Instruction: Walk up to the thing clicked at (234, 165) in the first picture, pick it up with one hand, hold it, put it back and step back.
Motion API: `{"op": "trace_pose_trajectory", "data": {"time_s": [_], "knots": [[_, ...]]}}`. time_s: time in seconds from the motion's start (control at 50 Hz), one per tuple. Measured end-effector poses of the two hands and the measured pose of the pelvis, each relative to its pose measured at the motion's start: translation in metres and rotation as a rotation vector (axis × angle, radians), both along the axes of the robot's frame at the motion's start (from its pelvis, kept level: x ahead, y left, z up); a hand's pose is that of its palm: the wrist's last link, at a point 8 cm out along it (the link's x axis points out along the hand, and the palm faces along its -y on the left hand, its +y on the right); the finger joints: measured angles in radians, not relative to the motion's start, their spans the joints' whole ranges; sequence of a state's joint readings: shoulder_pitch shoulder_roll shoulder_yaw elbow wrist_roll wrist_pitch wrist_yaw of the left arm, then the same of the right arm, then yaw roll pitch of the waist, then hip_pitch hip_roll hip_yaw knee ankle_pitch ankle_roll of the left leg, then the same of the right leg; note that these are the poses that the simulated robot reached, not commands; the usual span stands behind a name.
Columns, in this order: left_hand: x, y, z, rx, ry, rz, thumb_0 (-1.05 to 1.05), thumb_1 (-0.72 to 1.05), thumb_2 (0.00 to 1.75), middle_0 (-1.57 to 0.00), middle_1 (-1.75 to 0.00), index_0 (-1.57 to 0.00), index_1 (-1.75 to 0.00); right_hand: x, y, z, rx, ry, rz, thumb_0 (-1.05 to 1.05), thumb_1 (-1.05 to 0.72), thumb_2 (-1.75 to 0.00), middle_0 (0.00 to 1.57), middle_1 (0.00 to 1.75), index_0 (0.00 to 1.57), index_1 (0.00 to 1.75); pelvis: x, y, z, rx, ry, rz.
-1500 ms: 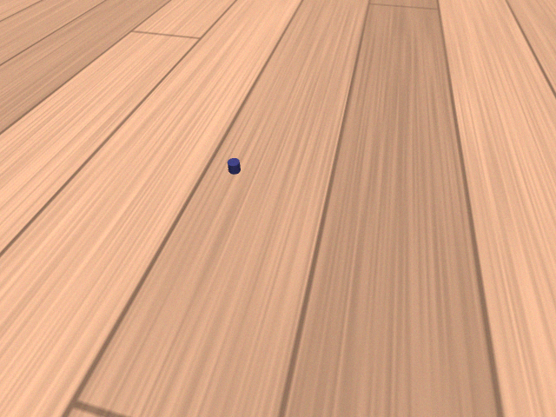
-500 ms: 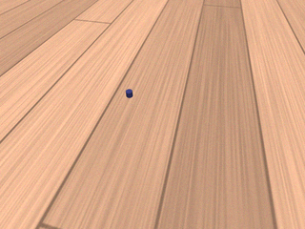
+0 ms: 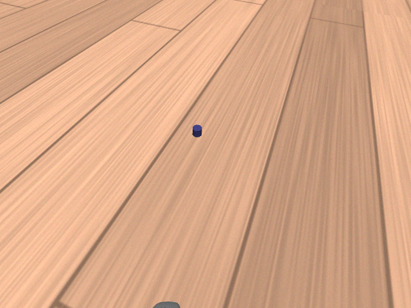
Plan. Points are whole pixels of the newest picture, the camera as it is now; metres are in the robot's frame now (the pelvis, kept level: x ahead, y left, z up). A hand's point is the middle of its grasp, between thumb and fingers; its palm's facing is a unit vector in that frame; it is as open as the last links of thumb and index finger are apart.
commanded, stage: walk up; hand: left
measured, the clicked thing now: (197, 131) +1.30 +0.14 -0.73
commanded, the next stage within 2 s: none
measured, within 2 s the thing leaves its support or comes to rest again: neither
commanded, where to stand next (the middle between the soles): +0.97 -0.09 m, yaw -2 degrees
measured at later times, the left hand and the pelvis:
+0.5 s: hand (127, 204) +0.37 +0.25 -0.13, palm faces -0.15 -0.92 -0.37, open 7.4 cm; pelvis +0.24 -0.01 -0.01, yaw -3 degrees
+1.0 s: hand (136, 172) +0.50 +0.27 -0.16, palm faces -0.06 -0.94 -0.33, open 7.4 cm; pelvis +0.47 -0.01 -0.01, yaw -3 degrees
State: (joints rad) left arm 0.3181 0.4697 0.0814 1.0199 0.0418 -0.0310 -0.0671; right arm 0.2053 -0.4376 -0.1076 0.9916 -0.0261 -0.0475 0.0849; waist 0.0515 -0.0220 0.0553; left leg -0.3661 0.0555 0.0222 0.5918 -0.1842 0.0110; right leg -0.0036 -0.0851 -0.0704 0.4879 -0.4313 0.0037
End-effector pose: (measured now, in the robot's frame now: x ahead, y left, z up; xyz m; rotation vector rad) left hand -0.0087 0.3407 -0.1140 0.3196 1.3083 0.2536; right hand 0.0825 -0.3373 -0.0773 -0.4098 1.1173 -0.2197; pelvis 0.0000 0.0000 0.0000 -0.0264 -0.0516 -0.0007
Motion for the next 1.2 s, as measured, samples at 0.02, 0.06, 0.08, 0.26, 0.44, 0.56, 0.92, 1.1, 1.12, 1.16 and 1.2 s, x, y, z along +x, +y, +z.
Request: {"op": "trace_pose_trajectory", "data": {"time_s": [0.02, 0.06, 0.08, 0.26, 0.44, 0.56, 0.92, 1.1, 1.12, 1.16, 1.2], "knots": [[0.009, 0.006, -0.006, -0.001, 0.009, -0.007, 0.01, 0.9, 0.9, -0.2, -0.3, -0.2, -0.3, 0.009, 0.004, 0.0, -0.011, -0.021, -0.003, 0.01, -0.9, -0.9, 0.2, 0.3, 0.2, 0.3, 0.008, 0.006, -0.004, 0.017, -0.005, -0.009], [0.032, 0.01, -0.011, -0.011, 0.019, -0.029, 0.01, 0.91, 0.9, -0.2, -0.3, -0.2, -0.3, 0.02, 0.014, 0.0, -0.018, -0.059, -0.02, 0.01, -0.9, -0.9, 0.2, 0.3, 0.2, 0.3, 0.022, 0.015, -0.006, 0.02, -0.009, -0.019], [0.046, 0.01, -0.01, -0.018, 0.014, -0.045, 0.01, 0.91, 0.9, -0.2, -0.3, -0.2, -0.3, 0.023, 0.019, 0.002, -0.011, -0.065, -0.034, 0.01, -0.9, -0.9, 0.2, 0.3, 0.2, 0.3, 0.029, 0.018, -0.003, 0.015, -0.01, -0.017], [0.184, 0.003, 0.015, -0.066, -0.141, -0.15, 0.01, 0.91, 0.9, -0.2, -0.3, -0.2, -0.3, 0.037, 0.042, 0.008, 0.035, 0.012, -0.106, 0.01, -0.9, -0.9, 0.21, 0.3, 0.21, 0.3, 0.103, 0.024, 0.017, 0.036, -0.018, -0.036], [0.322, -0.026, 0.026, -0.034, -0.167, -0.232, 0.01, 0.91, 0.9, -0.2, -0.3, -0.2, -0.3, 0.087, 0.022, -0.022, 0.076, 0.102, -0.165, 0.01, -0.9, -0.9, 0.21, 0.3, 0.21, 0.3, 0.198, 0.004, 0.006, 0.06, 0.005, -0.059], [0.419, -0.065, 0.026, -0.009, -0.283, -0.25, 0.01, 0.91, 0.9, -0.2, -0.3, -0.2, -0.3, 0.158, -0.005, -0.05, 0.085, 0.149, -0.154, 0.01, -0.9, -0.9, 0.2, 0.3, 0.21, 0.3, 0.266, -0.026, -0.011, 0.024, 0.012, -0.047], [0.476, -0.043, 0.007, -0.042, -0.15, -0.114, 0.01, 0.9, 0.9, -0.21, -0.3, -0.2, -0.3, 0.424, -0.011, -0.001, 0.02, -0.042, 0.026, 0.01, -0.9, -0.9, 0.2, 0.3, 0.2, 0.3, 0.428, -0.021, 0.0, -0.012, 0.008, -0.034], [0.562, -0.031, -0.003, -0.057, -0.086, -0.159, 0.01, 0.91, 0.9, -0.2, -0.3, -0.2, -0.3, 0.477, 0.012, 0.012, 0.006, -0.093, -0.035, 0.01, -0.9, -0.9, 0.2, 0.3, 0.21, 0.3, 0.502, -0.008, 0.005, 0.015, 0.0, -0.056], [0.573, -0.032, 0.0, -0.059, -0.096, -0.164, 0.01, 0.91, 0.9, -0.2, -0.3, -0.2, -0.3, 0.478, 0.012, 0.013, 0.009, -0.082, -0.042, 0.01, -0.9, -0.9, 0.2, 0.3, 0.21, 0.3, 0.509, -0.008, 0.007, 0.018, 0.0, -0.056], [0.595, -0.034, 0.006, -0.06, -0.115, -0.174, 0.01, 0.91, 0.9, -0.2, -0.3, -0.2, -0.3, 0.479, 0.011, 0.014, 0.014, -0.054, -0.052, 0.01, -0.9, -0.9, 0.21, 0.3, 0.21, 0.3, 0.522, -0.01, 0.011, 0.021, -0.003, -0.056], [0.616, -0.037, 0.011, -0.058, -0.127, -0.186, 0.01, 0.91, 0.9, -0.2, -0.3, -0.2, -0.3, 0.481, 0.007, 0.012, 0.02, -0.027, -0.065, 0.01, -0.9, -0.9, 0.21, 0.3, 0.21, 0.3, 0.536, -0.014, 0.012, 0.027, -0.003, -0.061]]}}
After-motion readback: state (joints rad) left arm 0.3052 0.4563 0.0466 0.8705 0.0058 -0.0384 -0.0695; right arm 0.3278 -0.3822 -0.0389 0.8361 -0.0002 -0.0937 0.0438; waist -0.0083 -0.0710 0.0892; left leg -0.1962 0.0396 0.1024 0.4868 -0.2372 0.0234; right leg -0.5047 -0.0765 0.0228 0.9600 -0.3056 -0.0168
